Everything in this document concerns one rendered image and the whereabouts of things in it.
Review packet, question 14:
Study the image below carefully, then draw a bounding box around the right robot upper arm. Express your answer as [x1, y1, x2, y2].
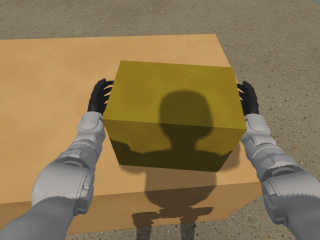
[261, 171, 320, 240]

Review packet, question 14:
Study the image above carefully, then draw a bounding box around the right robot forearm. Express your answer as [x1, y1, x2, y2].
[240, 113, 320, 185]

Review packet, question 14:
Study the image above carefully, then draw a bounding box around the robot right hand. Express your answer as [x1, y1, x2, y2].
[237, 81, 259, 116]

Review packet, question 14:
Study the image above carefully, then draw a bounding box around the left robot upper arm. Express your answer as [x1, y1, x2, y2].
[0, 162, 95, 240]

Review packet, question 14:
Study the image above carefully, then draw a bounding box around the carton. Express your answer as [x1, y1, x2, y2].
[102, 60, 247, 173]

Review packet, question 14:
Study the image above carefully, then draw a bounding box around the pedestal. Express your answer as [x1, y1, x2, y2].
[0, 34, 263, 235]

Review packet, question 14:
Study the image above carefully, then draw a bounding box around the robot left hand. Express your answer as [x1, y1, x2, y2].
[87, 78, 114, 116]

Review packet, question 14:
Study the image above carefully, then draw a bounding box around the left robot forearm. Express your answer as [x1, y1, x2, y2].
[31, 111, 106, 206]

